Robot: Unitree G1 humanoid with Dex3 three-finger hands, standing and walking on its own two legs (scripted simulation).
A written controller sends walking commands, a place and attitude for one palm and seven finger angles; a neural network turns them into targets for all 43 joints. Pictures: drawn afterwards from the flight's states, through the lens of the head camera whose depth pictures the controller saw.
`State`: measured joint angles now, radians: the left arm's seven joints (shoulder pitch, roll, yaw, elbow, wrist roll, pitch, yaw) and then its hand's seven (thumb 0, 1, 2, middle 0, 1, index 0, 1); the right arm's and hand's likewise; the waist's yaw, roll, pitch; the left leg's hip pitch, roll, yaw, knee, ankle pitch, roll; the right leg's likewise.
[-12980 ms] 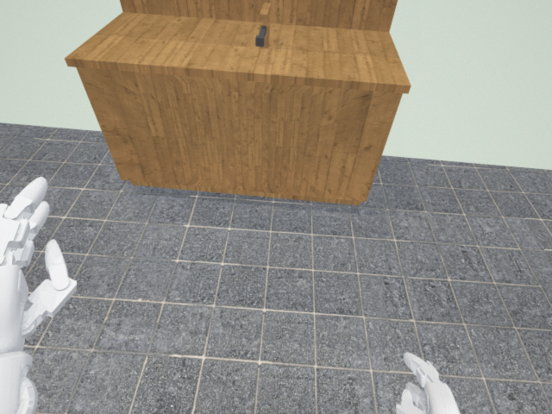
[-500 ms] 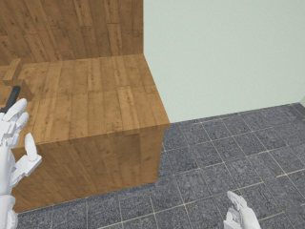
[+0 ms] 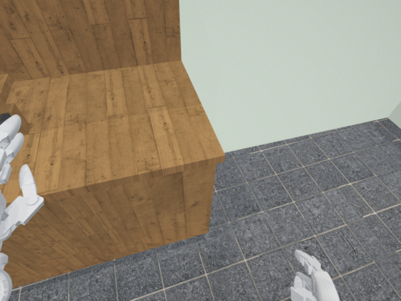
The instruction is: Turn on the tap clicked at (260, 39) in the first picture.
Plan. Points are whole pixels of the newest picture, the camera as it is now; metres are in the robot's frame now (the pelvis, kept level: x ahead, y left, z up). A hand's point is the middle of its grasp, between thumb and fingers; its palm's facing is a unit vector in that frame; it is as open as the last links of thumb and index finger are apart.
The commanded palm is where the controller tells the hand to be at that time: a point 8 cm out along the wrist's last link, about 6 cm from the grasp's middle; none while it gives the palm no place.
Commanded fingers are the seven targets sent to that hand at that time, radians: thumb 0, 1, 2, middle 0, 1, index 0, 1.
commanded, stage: shuffle to correct the standing spot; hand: left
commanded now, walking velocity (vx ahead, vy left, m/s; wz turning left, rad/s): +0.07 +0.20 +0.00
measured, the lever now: out of the picture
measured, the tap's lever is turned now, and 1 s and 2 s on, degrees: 0 0 0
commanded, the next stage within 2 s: come to a stop and stand still in 1.56 s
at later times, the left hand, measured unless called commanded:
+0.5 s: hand (24, 197) +0.21 +0.25 +0.19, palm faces +0.36 -0.84 -0.41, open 7.4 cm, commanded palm +0.15 +0.31 +0.19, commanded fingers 0.00 0.90 0.90 -0.20 -0.30 -0.20 -0.30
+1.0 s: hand out of the picture +0.21 +0.36 +0.19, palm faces +0.40 -0.83 -0.40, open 7.4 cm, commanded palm +0.16 +0.41 +0.19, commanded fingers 0.00 0.90 0.90 -0.20 -0.30 -0.20 -0.30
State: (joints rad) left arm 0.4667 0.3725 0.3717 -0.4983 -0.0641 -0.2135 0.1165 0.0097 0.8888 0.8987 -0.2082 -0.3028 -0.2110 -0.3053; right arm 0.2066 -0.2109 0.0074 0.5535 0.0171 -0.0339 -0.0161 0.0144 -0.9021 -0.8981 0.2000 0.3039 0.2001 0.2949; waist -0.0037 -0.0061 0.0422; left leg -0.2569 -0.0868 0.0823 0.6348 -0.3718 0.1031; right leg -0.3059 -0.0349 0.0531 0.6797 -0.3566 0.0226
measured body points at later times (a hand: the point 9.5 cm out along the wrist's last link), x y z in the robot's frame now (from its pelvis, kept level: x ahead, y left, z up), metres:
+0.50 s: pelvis -0.01 +0.03 +0.00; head +0.01 +0.02 +0.45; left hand +0.19 +0.30 +0.21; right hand +0.15 -0.20 -0.09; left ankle -0.01 +0.11 -0.69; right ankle +0.00 -0.07 -0.72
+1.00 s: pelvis +0.00 +0.13 +0.00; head +0.02 +0.12 +0.45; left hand +0.18 +0.40 +0.21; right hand +0.16 -0.09 -0.09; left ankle +0.02 +0.25 -0.70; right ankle +0.00 -0.01 -0.72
